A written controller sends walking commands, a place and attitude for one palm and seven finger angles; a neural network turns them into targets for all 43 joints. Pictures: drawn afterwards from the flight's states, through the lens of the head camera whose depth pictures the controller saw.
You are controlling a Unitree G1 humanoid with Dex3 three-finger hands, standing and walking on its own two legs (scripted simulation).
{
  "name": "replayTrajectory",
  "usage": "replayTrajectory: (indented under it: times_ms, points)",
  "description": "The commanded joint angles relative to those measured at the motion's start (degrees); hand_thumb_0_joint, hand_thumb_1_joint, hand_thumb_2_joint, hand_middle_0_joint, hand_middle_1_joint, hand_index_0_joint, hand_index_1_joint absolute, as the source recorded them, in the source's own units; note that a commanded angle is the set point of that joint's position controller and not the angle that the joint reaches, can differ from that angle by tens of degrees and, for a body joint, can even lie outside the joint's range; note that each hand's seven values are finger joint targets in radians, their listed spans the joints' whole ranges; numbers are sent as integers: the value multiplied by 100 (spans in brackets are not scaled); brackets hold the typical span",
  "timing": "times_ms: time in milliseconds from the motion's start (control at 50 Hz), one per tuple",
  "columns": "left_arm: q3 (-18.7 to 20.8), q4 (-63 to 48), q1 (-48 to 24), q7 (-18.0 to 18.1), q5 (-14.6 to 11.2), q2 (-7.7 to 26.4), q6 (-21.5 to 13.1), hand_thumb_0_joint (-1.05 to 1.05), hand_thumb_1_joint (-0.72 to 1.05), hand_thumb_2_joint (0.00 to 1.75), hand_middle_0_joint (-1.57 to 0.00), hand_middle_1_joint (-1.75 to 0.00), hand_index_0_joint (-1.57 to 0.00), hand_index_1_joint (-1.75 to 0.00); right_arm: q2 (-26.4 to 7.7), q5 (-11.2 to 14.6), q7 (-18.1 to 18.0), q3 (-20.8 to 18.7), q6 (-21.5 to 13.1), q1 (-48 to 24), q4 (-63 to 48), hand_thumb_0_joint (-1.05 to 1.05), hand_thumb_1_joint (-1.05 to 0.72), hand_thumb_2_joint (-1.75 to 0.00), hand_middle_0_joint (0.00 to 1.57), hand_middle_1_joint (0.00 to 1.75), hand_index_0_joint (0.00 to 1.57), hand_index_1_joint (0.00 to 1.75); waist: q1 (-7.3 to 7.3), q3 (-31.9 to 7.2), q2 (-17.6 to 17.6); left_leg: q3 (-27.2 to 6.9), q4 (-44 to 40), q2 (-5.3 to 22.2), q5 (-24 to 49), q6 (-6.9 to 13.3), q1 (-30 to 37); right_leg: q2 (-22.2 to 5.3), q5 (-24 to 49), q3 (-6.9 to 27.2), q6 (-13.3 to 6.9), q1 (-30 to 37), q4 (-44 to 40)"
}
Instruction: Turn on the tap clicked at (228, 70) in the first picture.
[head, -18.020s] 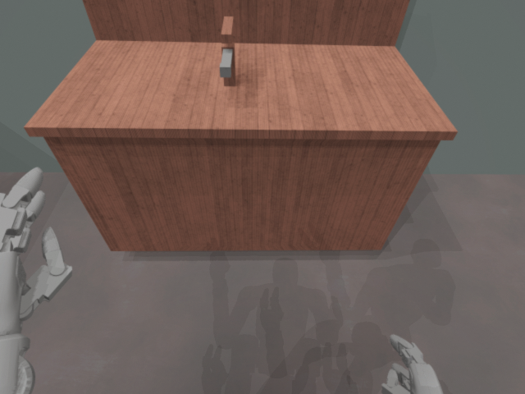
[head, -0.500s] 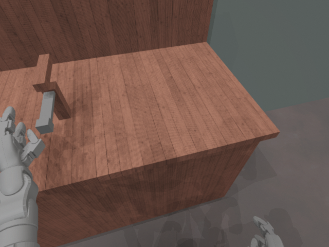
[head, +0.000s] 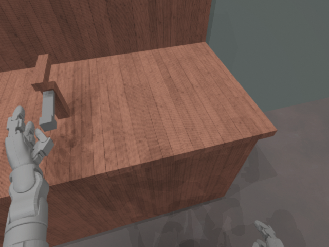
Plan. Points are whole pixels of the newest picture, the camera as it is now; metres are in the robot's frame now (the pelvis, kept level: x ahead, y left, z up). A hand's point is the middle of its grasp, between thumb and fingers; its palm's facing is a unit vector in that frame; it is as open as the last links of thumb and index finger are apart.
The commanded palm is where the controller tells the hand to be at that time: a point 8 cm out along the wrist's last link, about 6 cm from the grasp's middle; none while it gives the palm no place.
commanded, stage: push the lever round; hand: left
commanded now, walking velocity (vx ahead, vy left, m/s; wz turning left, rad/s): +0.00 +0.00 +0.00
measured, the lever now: (48, 123) +0.37 +0.32 +0.10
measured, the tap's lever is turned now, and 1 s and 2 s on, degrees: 5 32 48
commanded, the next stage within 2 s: none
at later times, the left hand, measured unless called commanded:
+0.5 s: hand (69, 135) +0.34 +0.26 +0.09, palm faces +0.60 -0.80 -0.05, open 7.6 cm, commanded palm +0.30 +0.29 +0.09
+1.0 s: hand (83, 128) +0.37 +0.23 +0.09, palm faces +0.68 -0.73 -0.06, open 7.7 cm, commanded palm +0.32 +0.26 +0.09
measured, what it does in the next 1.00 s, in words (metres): stands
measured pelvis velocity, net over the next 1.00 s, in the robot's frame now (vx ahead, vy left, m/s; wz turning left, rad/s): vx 0.00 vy -0.01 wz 0.00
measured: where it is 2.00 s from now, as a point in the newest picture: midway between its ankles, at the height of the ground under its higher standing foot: outside the picture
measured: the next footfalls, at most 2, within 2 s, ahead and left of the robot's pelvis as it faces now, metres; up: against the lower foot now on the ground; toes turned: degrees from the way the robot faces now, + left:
none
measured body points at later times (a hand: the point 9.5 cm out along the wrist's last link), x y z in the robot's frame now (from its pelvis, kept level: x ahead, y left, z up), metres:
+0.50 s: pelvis +0.00 -0.01 +0.00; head +0.02 -0.02 +0.45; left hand +0.31 +0.30 +0.10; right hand +0.15 -0.25 -0.11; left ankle -0.01 +0.12 -0.72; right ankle +0.01 -0.10 -0.72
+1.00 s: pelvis +0.00 -0.01 +0.00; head +0.02 -0.02 +0.45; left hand +0.33 +0.27 +0.10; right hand +0.16 -0.25 -0.11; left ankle -0.01 +0.12 -0.72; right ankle +0.01 -0.10 -0.72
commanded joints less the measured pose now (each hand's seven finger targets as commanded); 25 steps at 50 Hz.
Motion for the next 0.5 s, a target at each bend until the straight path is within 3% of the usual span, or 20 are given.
replayTrajectory:
  times_ms: [0,40,60,120,220,260,300,320,340,360,380,400,440,460,480]
  points:
    - [369,-1101,-1824,-23,-4,1630,-399,0,90,90,-15,-15,-15,-15,-759,1,-79,-242,-266,-338,-753,0,-90,-90,20,30,20,30,-58,-1197,53,1,-625,-37,1015,87,93,-47,1078,317,62,901,-526]
    - [171,-1141,-1987,-48,13,1494,-421,0,90,90,-15,-15,-15,-15,-756,-6,-79,-231,-279,-344,-766,0,-90,-90,20,30,20,30,-107,-1255,225,17,-602,-53,1000,95,154,-51,1077,337,61,857,-524]
    - [341,-1087,-2040,-11,45,1680,-441,0,90,90,-15,-15,-15,-15,-772,2,-86,-236,-272,-320,-734,0,-90,-90,20,30,20,30,-113,-1192,140,-13,-600,-41,980,106,129,-44,1042,330,56,847,-538]
    - [-36,-1092,-2266,21,15,1298,-478,0,90,90,-15,-15,-15,-15,-753,12,-79,-229,-299,-349,-752,0,-90,-90,20,30,20,30,-185,-1173,116,-15,-589,-48,833,109,164,-43,917,332,66,717,-562]
    - [-85,-1230,-2159,330,109,1169,-546,0,90,90,-15,-15,-15,-15,-741,-41,-31,-266,-311,-323,-745,0,-90,-90,20,30,20,30,-116,-1478,118,-11,-543,-56,1049,86,256,-56,1144,311,67,854,-485]
    - [-16,-1232,-2083,468,196,1238,-529,0,90,90,-15,-15,-15,-15,-744,-47,-15,-267,-282,-341,-729,0,-90,-90,20,30,20,30,-86,-1447,152,-11,-535,-53,1135,83,219,-68,1219,317,61,905,-470]
    - [-247,-1241,-2082,582,220,949,-493,0,90,90,-15,-15,-15,-15,-714,-54,13,-257,-266,-365,-762,0,-90,-90,20,30,20,30,-110,-1381,27,-8,-553,-46,1144,75,195,-66,1244,289,69,880,-464]
    - [-198,-1222,-2070,647,235,1001,-476,0,90,90,-15,-15,-15,-15,-722,-53,15,-260,-252,-382,-766,0,-90,-90,20,30,20,30,-91,-1356,-7,-16,-566,-43,1088,74,154,-67,1177,294,66,880,-477]
    - [-281,-1257,-2094,708,252,893,-456,0,90,90,-15,-15,-15,-15,-708,-59,19,-253,-243,-421,-790,0,-90,-90,20,30,20,30,-91,-1318,72,5,-570,-50,1064,76,159,-74,1148,299,69,858,-488]
    - [-203,-1281,-2181,803,326,991,-445,0,90,90,-15,-15,-15,-15,-710,-63,13,-247,-224,-432,-764,0,-90,-90,20,30,20,30,-86,-1288,174,-21,-573,-46,1080,70,171,-74,1117,291,53,836,-475]
    - [-315,-1345,-2249,872,343,853,-442,0,90,90,-15,-15,-15,-15,-685,-76,30,-247,-214,-434,-785,0,-90,-90,20,30,20,30,-105,-1351,161,-10,-566,-51,1108,62,209,-78,1145,285,57,838,-465]
    - [-286,-1294,-2104,943,346,825,-425,0,90,90,-15,-15,-15,-15,-690,-89,37,-265,-207,-431,-787,0,-90,-90,20,30,20,30,-78,-1371,-66,-8,-567,-40,1162,66,184,-69,1225,279,61,912,-469]
    - [-368,-1405,-2067,1069,379,708,-409,0,90,90,-15,-15,-15,-15,-683,-107,54,-274,-180,-458,-820,0,-90,-90,20,30,20,30,-69,-1522,-99,24,-545,-41,1265,60,214,-77,1351,283,74,985,-442]
    - [-225,-1328,-1950,1154,438,812,-377,0,90,90,-15,-15,-15,-15,-680,-100,53,-278,-148,-472,-791,0,-90,-90,20,30,20,30,-16,-1430,-8,15,-555,-36,1290,52,172,-76,1332,275,55,988,-433]
    - [-444,-1394,-2103,1205,460,602,-359,0,90,90,-15,-15,-15,-15,-659,-103,69,-265,-128,-497,-811,0,-90,-90,20,30,20,30,-94,-1369,60,35,-549,-33,1288,46,203,-90,1334,275,64,912,-437]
